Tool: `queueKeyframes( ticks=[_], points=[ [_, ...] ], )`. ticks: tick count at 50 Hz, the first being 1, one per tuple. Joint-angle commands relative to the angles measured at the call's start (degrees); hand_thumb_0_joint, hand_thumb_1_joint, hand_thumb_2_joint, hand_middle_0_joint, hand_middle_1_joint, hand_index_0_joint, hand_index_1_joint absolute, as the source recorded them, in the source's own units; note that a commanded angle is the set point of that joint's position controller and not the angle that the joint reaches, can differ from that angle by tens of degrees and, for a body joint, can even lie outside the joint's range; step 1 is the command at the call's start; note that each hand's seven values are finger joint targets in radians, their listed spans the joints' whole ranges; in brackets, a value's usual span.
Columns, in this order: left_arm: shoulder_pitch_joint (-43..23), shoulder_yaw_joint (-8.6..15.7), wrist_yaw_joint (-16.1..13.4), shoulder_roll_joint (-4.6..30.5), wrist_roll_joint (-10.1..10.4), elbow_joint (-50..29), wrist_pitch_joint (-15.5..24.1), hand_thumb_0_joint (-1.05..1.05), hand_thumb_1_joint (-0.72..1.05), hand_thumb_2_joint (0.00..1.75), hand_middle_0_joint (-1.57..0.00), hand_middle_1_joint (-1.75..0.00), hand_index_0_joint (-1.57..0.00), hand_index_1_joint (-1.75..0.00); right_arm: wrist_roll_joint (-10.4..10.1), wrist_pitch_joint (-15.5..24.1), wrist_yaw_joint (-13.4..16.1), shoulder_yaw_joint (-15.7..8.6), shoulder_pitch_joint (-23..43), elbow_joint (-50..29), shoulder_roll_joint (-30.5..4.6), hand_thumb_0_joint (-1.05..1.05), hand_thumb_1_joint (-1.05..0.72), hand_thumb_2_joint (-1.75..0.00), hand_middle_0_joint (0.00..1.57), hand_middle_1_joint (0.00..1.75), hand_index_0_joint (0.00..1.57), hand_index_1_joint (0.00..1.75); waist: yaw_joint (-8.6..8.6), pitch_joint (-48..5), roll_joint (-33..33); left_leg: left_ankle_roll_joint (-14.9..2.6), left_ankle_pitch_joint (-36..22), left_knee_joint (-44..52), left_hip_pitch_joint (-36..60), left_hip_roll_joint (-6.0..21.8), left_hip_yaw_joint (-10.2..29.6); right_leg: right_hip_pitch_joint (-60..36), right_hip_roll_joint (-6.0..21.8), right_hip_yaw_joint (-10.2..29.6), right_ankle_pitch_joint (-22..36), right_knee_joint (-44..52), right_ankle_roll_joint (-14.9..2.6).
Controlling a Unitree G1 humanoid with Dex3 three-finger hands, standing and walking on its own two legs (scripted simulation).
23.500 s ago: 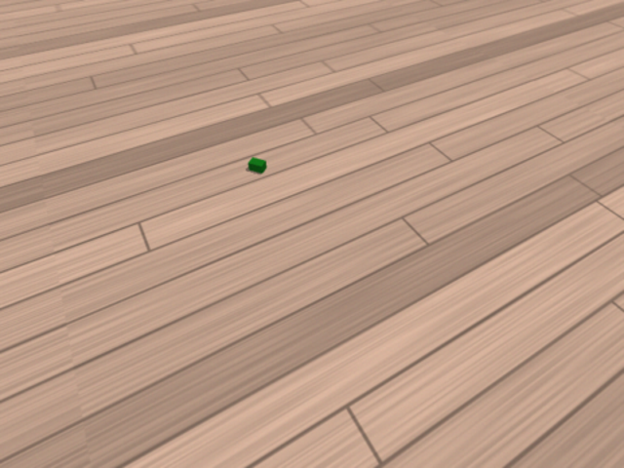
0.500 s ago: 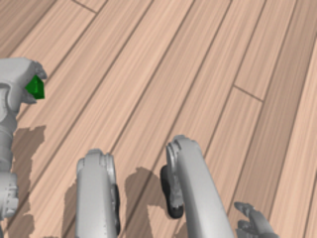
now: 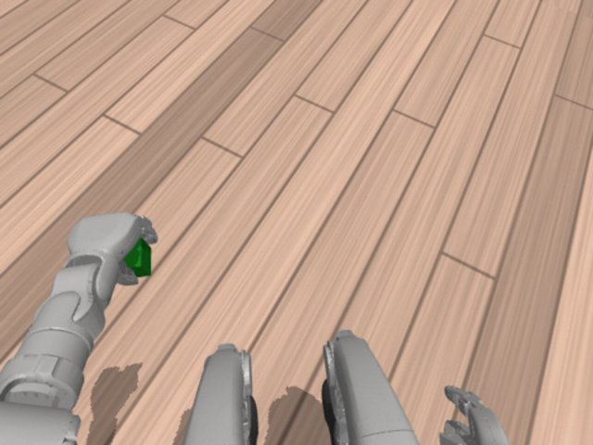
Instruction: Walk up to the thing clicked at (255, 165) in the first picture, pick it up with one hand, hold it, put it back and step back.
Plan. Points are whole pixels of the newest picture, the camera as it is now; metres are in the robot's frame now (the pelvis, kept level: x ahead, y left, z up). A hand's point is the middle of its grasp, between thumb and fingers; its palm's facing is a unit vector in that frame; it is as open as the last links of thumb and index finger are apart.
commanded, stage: lift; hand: left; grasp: from above
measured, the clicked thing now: (122, 260) +0.40 +0.25 -0.10
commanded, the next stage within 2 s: hold in 0.60 s
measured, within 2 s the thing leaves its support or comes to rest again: neither
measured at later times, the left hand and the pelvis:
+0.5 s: hand (101, 229) +0.38 +0.22 +0.04, palm faces -0.43 -0.07 -0.90, open 7.6 cm; pelvis +0.05 +0.00 +0.12, yaw +0 degrees
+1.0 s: hand (76, 205) +0.38 +0.22 +0.10, palm faces -0.45 -0.05 -0.89, open 7.6 cm; pelvis +0.07 +0.00 +0.15, yaw +0 degrees
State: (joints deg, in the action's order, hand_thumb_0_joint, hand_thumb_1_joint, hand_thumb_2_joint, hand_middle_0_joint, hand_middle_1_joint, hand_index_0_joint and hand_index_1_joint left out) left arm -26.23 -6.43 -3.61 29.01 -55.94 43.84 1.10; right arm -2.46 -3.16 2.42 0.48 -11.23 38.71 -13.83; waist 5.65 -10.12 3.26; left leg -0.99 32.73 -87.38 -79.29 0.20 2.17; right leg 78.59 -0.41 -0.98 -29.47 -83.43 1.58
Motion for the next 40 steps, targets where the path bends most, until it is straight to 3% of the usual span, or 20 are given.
queueKeyframes(
  ticks=[1, 5, 6, 8, 16, 19, 22, 24, 32, 34, 40],
  points=[
    [-16.33, 3.48, -3.36, 10.63, -0.11, -8.27, -0.12, 0.00, 0.74, 0.20, -1.04, -0.32, -1.09, -0.27, -0.16, 3.08, 1.89, -3.83, -3.94, -3.69, -8.78, 0.00, -0.89, -0.90, 0.20, 0.30, 0.20, 0.30, 1.01, -20.98, 2.66, -0.46, -1.46, 22.11, 23.97, -0.09, 1.93, -20.05, -1.92, -0.80, 3.02, 17.26, -2.56],
    [-13.56, 2.20, -4.73, 8.59, -0.41, -5.65, -0.33, 0.00, 0.74, 0.18, -1.03, -0.32, -1.09, -0.27, -0.36, 4.50, 2.06, -3.97, -4.13, -3.12, -8.43, 0.00, -0.90, -0.90, 0.20, 0.30, 0.20, 0.30, 0.25, -17.86, 2.11, -0.29, -3.11, 26.50, 27.74, -0.49, 0.86, -25.76, -2.01, 0.37, 3.30, 23.39, -2.63],
    [-13.25, 3.03, -5.12, 9.56, -0.47, -4.74, -0.48, 0.00, 0.74, 0.18, -1.03, -0.34, -1.09, -0.28, -0.32, 4.65, 2.03, -4.31, -3.96, -2.83, -8.61, 0.00, -0.90, -0.90, 0.20, 0.30, 0.20, 0.30, -0.52, -17.36, 1.31, -0.35, -3.53, 27.76, 28.78, -0.51, 0.67, -27.65, -1.99, 0.58, 3.43, 24.90, -2.60],
    [-14.17, 1.78, -5.77, 8.05, -0.61, -4.47, -0.43, 0.00, 0.75, 0.22, -1.05, -0.33, -1.10, -0.28, -0.27, 5.11, 2.06, -4.14, -4.03, -2.69, -8.24, 0.00, -0.90, -0.90, 0.20, 0.30, 0.20, 0.30, -0.03, -16.00, 1.23, -0.27, -4.53, 29.75, 30.85, -0.61, 0.48, -29.56, -2.06, 0.79, 4.30, 27.18, -2.48],
    [-12.03, 0.92, -7.15, 6.32, -1.21, -1.94, -0.88, 0.00, 0.83, 0.25, -1.10, -0.38, -1.15, -0.32, -0.19, 5.59, 1.75, -5.12, -5.80, -1.57, -8.19, 0.00, -0.90, -0.90, 0.20, 0.30, 0.20, 0.30, -1.49, -15.18, 0.23, 0.07, -17.35, 35.64, 40.91, -0.74, -1.13, -39.62, -2.00, 1.17, 15.17, 34.08, -2.59],
    [-11.80, 0.05, -7.55, 5.02, -1.23, -2.07, -1.49, 0.00, 0.85, 0.25, -1.10, -0.38, -1.16, -0.32, -0.02, 5.44, 1.55, -5.25, -5.95, -1.37, -8.09, 0.00, -0.89, -0.90, 0.20, 0.30, 0.20, 0.30, -1.58, -15.19, -0.44, 0.03, -20.53, 37.42, 43.61, -0.72, -1.31, -42.80, -1.98, 1.25, 18.34, 36.14, -2.55],
    [-12.15, 0.84, -7.66, 6.11, -1.17, -3.56, -2.02, 0.00, 0.80, 0.27, -1.07, -0.38, -1.12, -0.32, 0.08, 5.25, 1.41, -5.45, -5.57, -1.65, -8.27, 0.00, -0.89, -0.90, 0.20, 0.30, 0.20, 0.30, -2.39, -14.53, 0.93, 0.42, -21.59, 40.13, 46.43, -0.71, -1.32, -45.21, -1.95, 1.17, 18.54, 38.04, -2.65],
    [-11.79, -0.23, -7.33, 4.90, -1.20, -3.41, -2.21, 0.00, 0.81, 0.26, -1.09, -0.35, -1.14, -0.30, -0.05, 5.02, 1.36, -5.46, -5.27, -2.00, -8.33, 0.00, -0.89, -0.90, 0.20, 0.30, 0.20, 0.30, -2.00, -13.38, -0.04, 0.46, -22.03, 41.90, 48.04, -0.51, -1.06, -45.61, -2.08, 0.97, 18.72, 39.26, -2.70],
    [-10.65, -0.21, -5.41, 5.14, -0.67, -6.59, -2.24, 0.00, 0.78, 0.26, -1.08, -0.35, -1.12, -0.30, -0.21, 4.26, 1.21, -5.91, -4.37, -2.29, -8.38, 0.00, -0.89, -0.90, 0.20, 0.30, 0.20, 0.30, -2.91, -13.73, -0.68, 0.44, -27.02, 45.81, 53.78, -0.81, -1.85, -51.93, -2.04, 1.39, 23.19, 43.26, -2.58],
    [-9.82, -1.21, -4.83, 3.56, -0.35, -6.09, -2.21, 0.00, 0.77, 0.28, -1.07, -0.35, -1.12, -0.31, -0.24, 3.96, 1.14, -5.74, -4.09, -2.64, -8.23, 0.00, -0.89, -0.90, 0.20, 0.30, 0.20, 0.30, -2.49, -11.31, -0.88, 0.41, -26.65, 46.83, 53.94, -0.63, -1.83, -51.58, -2.26, 1.15, 22.64, 44.40, -2.64],
    [-9.62, -0.90, -2.85, 5.55, -1.45, -8.57, -1.60, 0.00, 0.72, 0.22, -1.02, -0.35, -1.08, -0.29, -0.35, 3.60, 1.17, -5.90, -2.71, -3.33, -8.66, 0.00, -0.90, -0.90, 0.20, 0.30, 0.20, 0.30, -3.18, -10.75, -0.76, 0.56, -28.04, 49.17, 56.68, -0.77, -2.07, -53.71, -2.31, 1.21, 23.46, 46.21, -2.66]
  ],
)
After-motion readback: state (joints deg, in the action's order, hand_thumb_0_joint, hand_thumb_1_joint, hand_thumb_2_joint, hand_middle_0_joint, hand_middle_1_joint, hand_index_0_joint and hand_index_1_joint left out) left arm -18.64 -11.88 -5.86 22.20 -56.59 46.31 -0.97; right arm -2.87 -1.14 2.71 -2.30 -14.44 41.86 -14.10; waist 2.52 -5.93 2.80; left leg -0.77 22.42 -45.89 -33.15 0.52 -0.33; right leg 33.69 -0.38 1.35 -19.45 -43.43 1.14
